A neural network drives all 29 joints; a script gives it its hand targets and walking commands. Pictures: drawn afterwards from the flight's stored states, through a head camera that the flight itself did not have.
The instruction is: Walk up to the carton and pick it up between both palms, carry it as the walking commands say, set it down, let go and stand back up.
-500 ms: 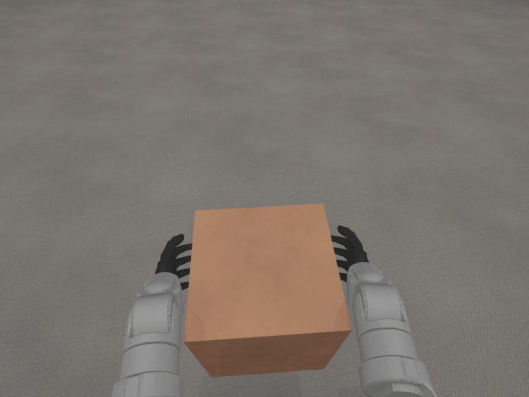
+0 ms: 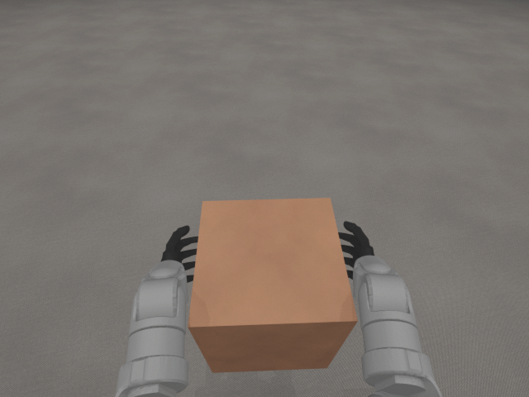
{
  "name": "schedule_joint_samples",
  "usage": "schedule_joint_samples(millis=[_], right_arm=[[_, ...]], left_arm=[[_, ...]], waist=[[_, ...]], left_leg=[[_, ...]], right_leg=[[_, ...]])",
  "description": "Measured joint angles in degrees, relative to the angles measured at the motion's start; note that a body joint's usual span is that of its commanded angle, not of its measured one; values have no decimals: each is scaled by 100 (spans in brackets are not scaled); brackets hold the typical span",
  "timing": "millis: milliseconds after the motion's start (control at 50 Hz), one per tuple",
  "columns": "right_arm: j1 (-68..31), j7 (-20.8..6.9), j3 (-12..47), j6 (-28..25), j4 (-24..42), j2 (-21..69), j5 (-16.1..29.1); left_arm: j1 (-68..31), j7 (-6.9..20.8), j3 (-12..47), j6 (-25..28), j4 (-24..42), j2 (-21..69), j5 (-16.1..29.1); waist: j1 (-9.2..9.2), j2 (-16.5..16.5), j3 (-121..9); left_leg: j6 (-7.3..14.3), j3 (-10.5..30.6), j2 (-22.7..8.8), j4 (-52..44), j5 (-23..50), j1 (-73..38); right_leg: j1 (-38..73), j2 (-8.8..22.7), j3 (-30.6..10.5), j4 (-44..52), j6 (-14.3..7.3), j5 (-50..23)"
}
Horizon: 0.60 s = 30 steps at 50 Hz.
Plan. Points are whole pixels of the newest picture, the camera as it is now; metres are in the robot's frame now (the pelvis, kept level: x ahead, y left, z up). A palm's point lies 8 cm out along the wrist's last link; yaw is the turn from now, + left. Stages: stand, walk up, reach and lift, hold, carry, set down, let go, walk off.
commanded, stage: reach and lift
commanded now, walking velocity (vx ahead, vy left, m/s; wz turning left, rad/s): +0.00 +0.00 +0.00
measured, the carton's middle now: (268, 289) +0.30 +0.00 -0.01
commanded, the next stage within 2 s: hold in 0.82 s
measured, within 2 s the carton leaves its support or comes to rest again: neither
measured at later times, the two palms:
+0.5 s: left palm (178, 269) +0.30 +0.15 +0.05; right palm (367, 267) +0.30 -0.15 +0.05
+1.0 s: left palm (177, 276) +0.29 +0.15 +0.05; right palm (368, 272) +0.29 -0.15 +0.05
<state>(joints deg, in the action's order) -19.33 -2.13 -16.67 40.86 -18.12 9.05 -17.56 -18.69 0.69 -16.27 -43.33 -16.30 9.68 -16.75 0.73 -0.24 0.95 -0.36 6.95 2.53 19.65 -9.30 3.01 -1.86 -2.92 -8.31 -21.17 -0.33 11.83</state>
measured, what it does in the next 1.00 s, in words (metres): stands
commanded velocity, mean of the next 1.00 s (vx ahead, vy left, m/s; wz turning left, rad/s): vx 0.00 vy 0.00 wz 0.00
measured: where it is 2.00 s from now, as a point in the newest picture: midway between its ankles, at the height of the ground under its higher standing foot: outside the picture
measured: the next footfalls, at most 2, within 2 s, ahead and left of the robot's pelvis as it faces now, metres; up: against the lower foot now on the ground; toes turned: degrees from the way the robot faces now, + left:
right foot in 2.00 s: +0.21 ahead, -0.09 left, +0.00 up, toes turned -7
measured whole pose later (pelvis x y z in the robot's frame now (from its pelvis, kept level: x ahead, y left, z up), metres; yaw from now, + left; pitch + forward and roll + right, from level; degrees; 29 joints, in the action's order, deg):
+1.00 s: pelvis +0.00 +0.00 +0.00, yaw +1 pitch -7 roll +0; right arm -14.7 -1.3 -13.2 42.8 -13.0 8.6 -16.1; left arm -14.4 0.5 -11.9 -44.1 -12.8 8.6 -15.4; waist -0.5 -0.4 0.6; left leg -0.4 7.2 2.2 20.3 -9.9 2.9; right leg -1.0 -3.0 -7.1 -20.5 -0.5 11.8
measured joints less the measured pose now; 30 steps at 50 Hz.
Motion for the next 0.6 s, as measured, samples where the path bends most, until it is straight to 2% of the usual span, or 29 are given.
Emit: schedule_joint_samples(millis=[600], right_arm=[[587,79,458,218,676,-69,150]], left_arm=[[544,-17,552,-89,481,-134,157]], waist=[[-124,-14,-20]], left_leg=[[7,17,-29,-135,-37,-165]], right_leg=[[229,14,74,260,-16,-22]])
